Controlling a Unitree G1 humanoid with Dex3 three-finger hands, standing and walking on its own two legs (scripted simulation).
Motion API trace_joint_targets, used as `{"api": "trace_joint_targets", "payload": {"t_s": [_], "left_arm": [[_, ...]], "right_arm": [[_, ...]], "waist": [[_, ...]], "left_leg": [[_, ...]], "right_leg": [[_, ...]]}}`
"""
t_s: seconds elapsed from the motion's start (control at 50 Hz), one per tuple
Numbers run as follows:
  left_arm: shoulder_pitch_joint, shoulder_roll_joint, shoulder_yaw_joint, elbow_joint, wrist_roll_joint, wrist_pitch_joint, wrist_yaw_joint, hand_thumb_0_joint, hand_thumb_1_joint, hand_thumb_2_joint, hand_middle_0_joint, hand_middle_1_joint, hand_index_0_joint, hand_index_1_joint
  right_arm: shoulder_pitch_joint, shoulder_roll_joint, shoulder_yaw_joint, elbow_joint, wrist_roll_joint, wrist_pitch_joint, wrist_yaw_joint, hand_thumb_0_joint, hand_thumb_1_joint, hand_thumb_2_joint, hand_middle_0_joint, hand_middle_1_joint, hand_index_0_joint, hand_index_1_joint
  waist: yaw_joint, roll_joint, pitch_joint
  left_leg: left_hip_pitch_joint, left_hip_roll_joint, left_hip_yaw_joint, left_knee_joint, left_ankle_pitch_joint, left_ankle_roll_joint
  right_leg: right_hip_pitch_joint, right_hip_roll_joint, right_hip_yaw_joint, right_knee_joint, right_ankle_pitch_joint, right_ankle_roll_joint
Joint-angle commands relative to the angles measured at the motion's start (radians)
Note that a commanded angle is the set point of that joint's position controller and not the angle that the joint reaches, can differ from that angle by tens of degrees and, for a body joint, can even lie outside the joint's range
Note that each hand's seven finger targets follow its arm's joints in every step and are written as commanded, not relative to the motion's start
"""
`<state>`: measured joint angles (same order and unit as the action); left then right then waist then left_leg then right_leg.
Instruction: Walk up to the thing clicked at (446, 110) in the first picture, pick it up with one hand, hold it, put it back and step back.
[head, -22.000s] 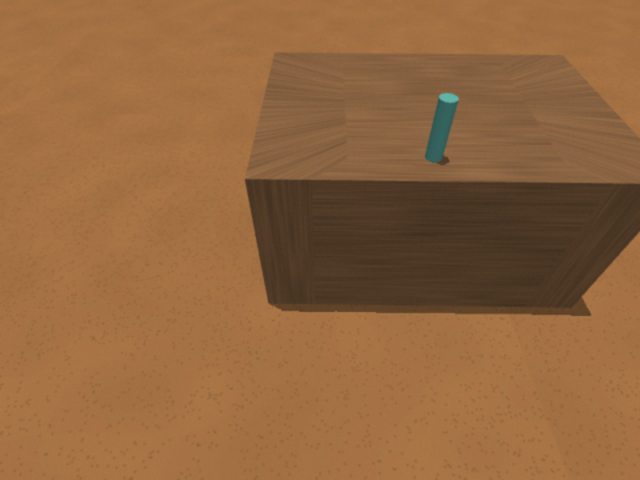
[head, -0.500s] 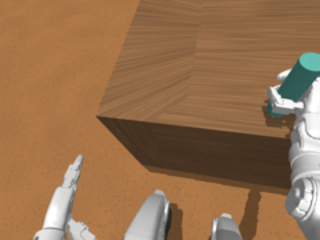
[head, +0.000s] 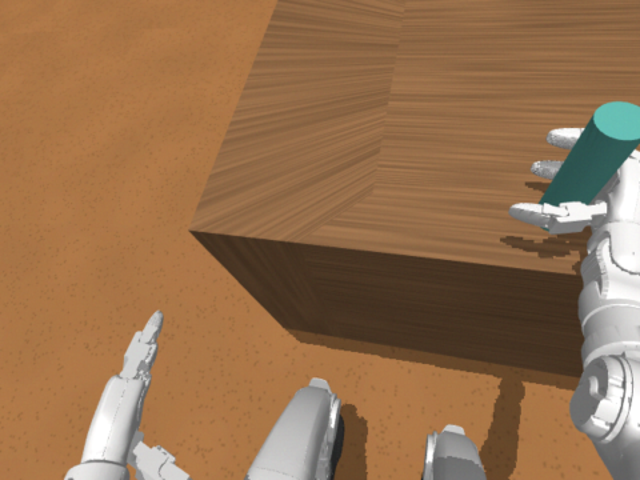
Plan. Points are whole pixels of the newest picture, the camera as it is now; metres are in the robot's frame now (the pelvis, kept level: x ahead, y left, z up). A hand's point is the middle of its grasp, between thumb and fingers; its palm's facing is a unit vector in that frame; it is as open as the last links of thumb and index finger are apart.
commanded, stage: open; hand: right
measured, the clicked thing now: (581, 177) +0.50 -0.19 +0.04
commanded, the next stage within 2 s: withdraw in 0.08 s
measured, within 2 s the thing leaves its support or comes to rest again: neither
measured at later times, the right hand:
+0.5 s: hand out of the picture +0.51 -0.23 +0.08, palm faces +0.17 +0.99 +0.00, open 14.3 cm
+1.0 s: hand out of the picture +0.50 -0.35 +0.15, palm faces +0.43 +0.86 -0.27, open 17.2 cm
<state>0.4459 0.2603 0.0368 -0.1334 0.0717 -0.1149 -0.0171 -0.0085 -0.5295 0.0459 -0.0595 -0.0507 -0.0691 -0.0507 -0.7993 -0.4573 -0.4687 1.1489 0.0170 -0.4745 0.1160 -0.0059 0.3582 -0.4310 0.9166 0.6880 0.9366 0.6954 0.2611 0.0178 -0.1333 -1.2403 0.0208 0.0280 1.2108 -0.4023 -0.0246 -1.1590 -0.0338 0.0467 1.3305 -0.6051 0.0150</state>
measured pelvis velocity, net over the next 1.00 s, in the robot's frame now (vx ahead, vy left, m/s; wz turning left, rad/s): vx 0.03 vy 0.00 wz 0.00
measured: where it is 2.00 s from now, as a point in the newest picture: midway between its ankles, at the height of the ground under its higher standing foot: outside the picture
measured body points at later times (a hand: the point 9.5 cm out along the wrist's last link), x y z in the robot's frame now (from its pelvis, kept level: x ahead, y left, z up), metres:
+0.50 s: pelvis +0.01 +0.00 +0.02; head +0.13 -0.04 +0.46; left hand +0.16 +0.27 +0.05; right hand +0.50 -0.28 +0.09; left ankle +0.09 +0.14 -0.61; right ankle +0.01 -0.12 -0.61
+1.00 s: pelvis +0.03 +0.00 +0.07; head +0.13 -0.02 +0.51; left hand +0.17 +0.26 +0.04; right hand +0.47 -0.39 +0.17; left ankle +0.08 +0.14 -0.61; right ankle +0.01 -0.12 -0.61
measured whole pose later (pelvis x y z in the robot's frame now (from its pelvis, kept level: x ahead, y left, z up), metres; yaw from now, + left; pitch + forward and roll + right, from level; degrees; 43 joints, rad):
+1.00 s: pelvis +0.03 +0.00 +0.07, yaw +0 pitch +16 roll +2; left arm 0.40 0.30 -0.02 0.14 -0.02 0.04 0.01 -0.01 -0.47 0.14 -0.09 -0.09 -0.09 -0.10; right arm -0.87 -0.76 -0.47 1.29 -0.08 -0.11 0.01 -0.01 0.50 -0.07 0.07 0.07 0.08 0.07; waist 0.13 0.01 -0.09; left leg -0.82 0.02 0.01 0.84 -0.30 -0.02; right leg -0.74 -0.04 0.02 0.93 -0.48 0.02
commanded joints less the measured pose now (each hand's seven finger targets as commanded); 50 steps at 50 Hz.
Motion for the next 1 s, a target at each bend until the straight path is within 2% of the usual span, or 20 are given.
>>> {"api": "trace_joint_targets", "payload": {"t_s": [0.0,0.16,0.26,0.3,0.34,0.36,0.4,0.44,0.5,0.56,0.62,0.64,0.68,0.7,0.78,0.86,0.88,0.9,0.96,0.98], "left_arm": [[0.056,0.149,0.11,-0.174,-0.004,-0.051,0.02,0.0,-0.558,0.063,-0.049,-0.048,-0.046,-0.053],[0.046,0.142,0.114,-0.164,-0.003,-0.045,0.013,0.0,-0.562,0.061,-0.048,-0.045,-0.042,-0.052],[0.043,0.191,0.162,-0.254,-0.017,-0.032,0.02,0.0,-0.516,0.031,-0.05,-0.047,-0.053,-0.042],[0.099,0.175,0.153,-0.166,-0.021,-0.017,0.02,0.0,-0.515,0.031,-0.049,-0.047,-0.052,-0.042],[0.082,0.18,0.156,-0.166,-0.026,-0.014,0.024,0.0,-0.511,0.029,-0.048,-0.044,-0.051,-0.04],[0.074,0.182,0.15,-0.158,-0.025,-0.011,0.025,0.0,-0.515,0.031,-0.047,-0.042,-0.049,-0.038],[0.073,0.164,0.132,-0.087,-0.028,0.0,0.027,0.0,-0.518,0.034,-0.045,-0.039,-0.046,-0.037],[0.034,0.153,0.115,-0.018,-0.034,0.003,0.029,0.0,-0.532,0.039,-0.049,-0.039,-0.047,-0.04],[-0.081,0.17,0.098,-0.067,-0.038,-0.008,0.042,0.0,-0.54,0.038,-0.051,-0.04,-0.049,-0.041],[-0.074,0.117,0.022,-0.003,-0.048,-0.017,0.046,0.0,-0.54,0.034,-0.054,-0.045,-0.054,-0.044],[-0.025,0.129,0.029,0.09,-0.054,-0.023,0.052,0.0,-0.573,0.064,-0.072,-0.057,-0.06,-0.069],[-0.04,0.164,0.049,0.015,-0.062,0.002,0.054,0.0,-0.546,0.047,-0.071,-0.059,-0.067,-0.063],[0.028,0.126,0.023,0.072,-0.066,0.029,0.04,0.0,-0.538,0.042,-0.067,-0.058,-0.065,-0.058],[0.044,0.13,0.024,0.08,-0.067,0.037,0.037,0.0,-0.541,0.042,-0.066,-0.054,-0.064,-0.055],[0.012,0.162,0.037,0.04,-0.078,0.061,0.03,0.0,-0.537,0.058,-0.052,-0.045,-0.045,-0.051],[-0.063,0.196,0.072,0.032,-0.093,0.084,0.035,0.0,-0.562,0.086,-0.047,-0.044,-0.04,-0.051],[-0.092,0.199,0.07,0.031,-0.096,0.089,0.035,0.0,-0.482,0.166,-0.127,-0.124,-0.12,-0.131],[-0.108,0.173,0.035,0.041,-0.097,0.095,0.032,0.0,-0.402,0.246,-0.135,-0.189,-0.134,-0.191],[-0.205,0.043,-0.117,0.063,-0.097,0.083,0.019,0.0,-0.162,0.486,-0.139,-0.196,-0.137,-0.198],[-0.223,0.014,-0.15,0.07,-0.098,0.076,0.016,0.0,-0.082,0.529,-0.134,-0.189,-0.133,-0.191]], "right_arm": [[-0.389,-0.194,-0.006,-0.214,0.007,-0.075,-0.004,0.0,0.519,-0.259,0.638,0.464,0.65,0.464],[-0.374,-0.174,0.004,-0.219,0.004,-0.08,-0.008,0.0,0.474,-0.274,0.459,0.389,0.47,0.389],[-0.406,-0.293,-0.057,-0.294,0.0,-0.088,-0.014,0.0,0.341,-0.389,0.398,0.432,0.407,0.432],[-0.399,-0.301,-0.051,-0.292,0.002,-0.073,-0.009,0.0,0.311,-0.384,0.402,0.425,0.407,0.425],[-0.427,-0.339,-0.057,-0.353,0.003,-0.059,-0.002,0.0,0.309,-0.379,0.401,0.422,0.405,0.422],[-0.453,-0.378,-0.076,-0.395,0.006,-0.054,0.003,0.0,0.321,-0.365,0.391,0.409,0.393,0.409],[-0.417,-0.354,-0.062,-0.334,0.015,-0.023,0.016,0.0,0.361,-0.315,0.352,0.362,0.354,0.362],[-0.393,-0.33,-0.052,-0.256,0.033,0.005,0.037,0.0,0.406,-0.249,0.272,0.281,0.274,0.281],[-0.488,-0.36,-0.036,-0.296,0.035,0.041,0.076,0.0,0.449,-0.165,0.187,0.186,0.187,0.185],[-0.457,-0.3,0.01,-0.152,0.047,0.086,0.123,0.0,0.473,-0.129,0.143,0.14,0.144,0.139],[-0.453,-0.365,-0.009,-0.104,0.053,0.122,0.147,0.0,0.402,-0.062,0.067,0.054,0.069,0.053],[-0.363,-0.579,-0.045,-0.018,-0.062,0.187,0.087,0.0,0.408,-0.059,0.067,0.054,0.069,0.054],[-0.486,-0.407,0.063,-0.074,-0.041,0.226,0.032,0.0,0.447,-0.052,0.065,0.055,0.068,0.055],[-0.502,-0.421,0.062,-0.073,-0.051,0.242,0.021,0.0,0.452,-0.05,0.064,0.056,0.068,0.056],[-0.506,-0.662,-0.036,-0.144,-0.094,0.282,-0.044,0.0,0.555,-0.038,0.056,0.06,0.064,0.06],[-0.47,-0.7,-0.069,-0.136,-0.104,0.301,-0.099,0.0,0.599,-0.047,0.052,0.059,0.055,0.059],[-0.434,-0.695,-0.076,-0.114,-0.104,0.307,-0.11,0.0,0.519,-0.127,0.069,0.079,0.068,0.079],[-0.39,-0.653,-0.061,-0.075,-0.106,0.312,-0.117,0.0,0.459,-0.11,0.063,0.07,0.063,0.07],[-0.406,-0.457,0.052,0.007,-0.093,0.308,-0.117,0.0,0.502,-0.084,0.058,0.062,0.058,0.062],[-0.412,-0.456,0.053,-0.014,-0.09,0.306,-0.119,0.0,0.502,-0.084,0.058,0.062,0.058,0.062]], "waist": [[-0.008,-0.209,-0.548],[-0.006,-0.211,-0.525],[0.002,-0.193,-0.622],[-0.021,-0.214,-0.56],[-0.039,-0.273,-0.597],[-0.047,-0.294,-0.627],[-0.058,-0.29,-0.557],[-0.056,-0.262,-0.452],[-0.056,-0.242,-0.516],[-0.041,-0.164,-0.41],[-0.044,-0.141,-0.353],[-0.13,-0.144,-0.369],[-0.057,-0.134,-0.312],[-0.06,-0.127,-0.312],[-0.125,-0.108,-0.468],[-0.162,-0.128,-0.503],[-0.178,-0.117,-0.512],[-0.191,-0.128,-0.476],[-0.175,-0.138,-0.359],[-0.181,-0.16,-0.385]], "left_leg": [[0.417,-0.039,0.011,-0.099,0.231,0.049],[0.404,-0.039,0.01,-0.097,0.253,0.052],[0.539,-0.034,0.002,-0.13,0.289,0.043],[0.526,-0.034,0.001,-0.154,0.259,0.043],[0.515,-0.037,0.006,-0.16,0.275,0.048],[0.524,-0.038,0.007,-0.161,0.303,0.05],[0.502,-0.041,0.012,-0.173,0.307,0.053],[0.48,-0.039,0.015,-0.2,0.265,0.054],[0.528,-0.037,0.014,-0.24,0.251,0.049],[0.544,-0.038,0.019,-0.288,0.21,0.042],[0.546,-0.034,-0.003,-0.316,0.208,0.034],[0.623,-0.03,-0.005,-0.363,0.169,0.04],[0.591,-0.039,0.002,-0.386,0.152,0.035],[0.588,-0.039,0.006,-0.394,0.152,0.034],[0.768,-0.027,-0.006,-0.408,0.285,0.03],[0.832,-0.024,0.004,-0.418,0.353,0.038],[0.855,-0.026,0.005,-0.425,0.354,0.038],[0.859,-0.024,0.005,-0.423,0.368,0.042],[0.785,-0.033,0.01,-0.439,0.321,0.043],[0.79,-0.033,0.009,-0.441,0.33,0.044]], "right_leg": [[0.251,0.021,-0.007,-0.21,0.355,-0.006],[0.266,0.017,-0.005,-0.211,0.404,-0.003],[0.304,0.024,-0.012,-0.227,0.392,-0.01],[0.302,0.03,-0.019,-0.251,0.366,-0.009],[0.389,0.027,-0.015,-0.27,0.432,0.001],[0.425,0.026,-0.014,-0.27,0.482,0.003],[0.436,0.022,-0.011,-0.285,0.533,0.009],[0.395,0.018,-0.006,-0.313,0.485,0.007],[0.456,0.009,-0.001,-0.352,0.441,0.002],[0.417,0.012,-0.002,-0.39,0.367,-0.008],[0.389,0.016,-0.011,-0.396,0.338,-0.021],[0.426,0.028,-0.028,-0.457,0.327,-0.01],[0.44,0.025,-0.03,-0.473,0.286,-0.016],[0.445,0.026,-0.029,-0.481,0.276,-0.02],[0.486,0.032,-0.049,-0.475,0.399,-0.022],[0.543,0.033,-0.052,-0.511,0.481,-0.01],[0.541,0.033,-0.054,-0.52,0.483,-0.01],[0.532,0.035,-0.056,-0.529,0.51,-0.004],[0.516,0.022,-0.057,-0.552,0.491,0.001],[0.537,0.02,-0.058,-0.556,0.509,0.003]]}}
